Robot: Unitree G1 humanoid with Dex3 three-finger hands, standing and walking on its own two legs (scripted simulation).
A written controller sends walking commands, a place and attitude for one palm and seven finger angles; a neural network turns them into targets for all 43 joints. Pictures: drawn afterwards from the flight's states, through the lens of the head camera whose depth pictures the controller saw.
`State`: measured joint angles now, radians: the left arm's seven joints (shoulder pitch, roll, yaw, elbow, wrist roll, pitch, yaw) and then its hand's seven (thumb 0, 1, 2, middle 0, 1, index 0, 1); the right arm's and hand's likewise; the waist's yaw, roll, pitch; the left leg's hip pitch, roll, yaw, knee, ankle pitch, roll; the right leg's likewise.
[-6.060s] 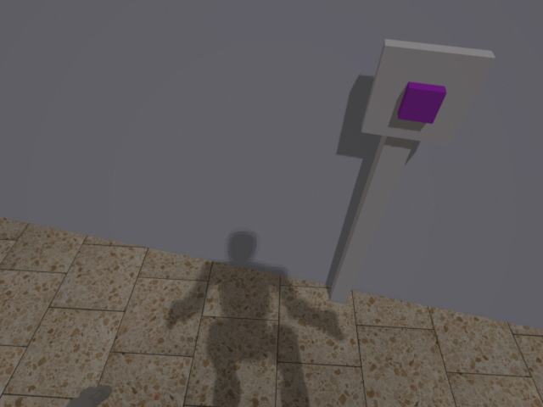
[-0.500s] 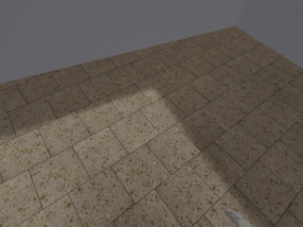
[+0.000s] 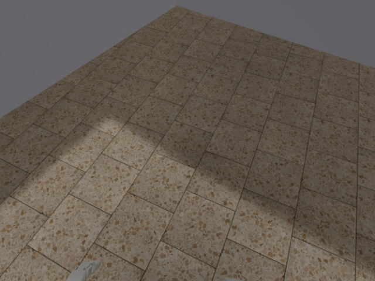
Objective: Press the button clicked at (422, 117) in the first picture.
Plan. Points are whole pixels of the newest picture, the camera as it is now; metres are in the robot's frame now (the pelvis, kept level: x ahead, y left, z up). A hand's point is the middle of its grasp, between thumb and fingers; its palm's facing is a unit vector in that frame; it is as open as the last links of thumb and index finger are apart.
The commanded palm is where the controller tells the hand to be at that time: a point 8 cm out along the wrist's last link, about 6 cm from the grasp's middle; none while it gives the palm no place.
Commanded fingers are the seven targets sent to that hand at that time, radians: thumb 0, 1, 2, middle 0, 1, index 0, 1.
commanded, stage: walk to a spot facing it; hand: left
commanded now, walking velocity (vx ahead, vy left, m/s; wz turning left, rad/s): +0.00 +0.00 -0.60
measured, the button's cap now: out of the picture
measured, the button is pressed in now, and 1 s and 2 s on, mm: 0 0 0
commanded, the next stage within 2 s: turn to face it in 0.96 s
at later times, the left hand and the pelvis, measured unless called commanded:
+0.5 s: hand out of the picture +0.12 +0.20 -0.16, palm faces -0.12 -0.98 -0.17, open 7.4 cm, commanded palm none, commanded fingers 0.00 0.90 0.90 -0.20 -0.30 -0.20 -0.30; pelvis +0.06 +0.02 +0.01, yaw -14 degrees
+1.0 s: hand (155, 194) +0.36 +0.11 -0.16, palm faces -0.57 -0.80 -0.18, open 7.4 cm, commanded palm none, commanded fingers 0.00 0.90 0.90 -0.20 -0.30 -0.20 -0.30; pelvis +0.16 +0.01 +0.01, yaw -35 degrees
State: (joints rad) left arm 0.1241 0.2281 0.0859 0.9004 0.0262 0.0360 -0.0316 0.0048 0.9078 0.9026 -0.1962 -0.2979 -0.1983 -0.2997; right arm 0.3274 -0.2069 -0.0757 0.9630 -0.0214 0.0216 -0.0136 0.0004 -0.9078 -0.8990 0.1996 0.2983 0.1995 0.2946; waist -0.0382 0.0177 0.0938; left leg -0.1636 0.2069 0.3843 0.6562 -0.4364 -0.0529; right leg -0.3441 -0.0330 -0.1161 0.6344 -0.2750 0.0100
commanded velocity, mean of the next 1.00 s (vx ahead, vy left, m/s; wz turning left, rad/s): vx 0.11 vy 0.00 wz -0.60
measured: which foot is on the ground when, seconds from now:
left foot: down 0.00-0.00, up 0.02-0.50, down 0.52-1.00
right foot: down 0.00-0.52, up 0.54-1.00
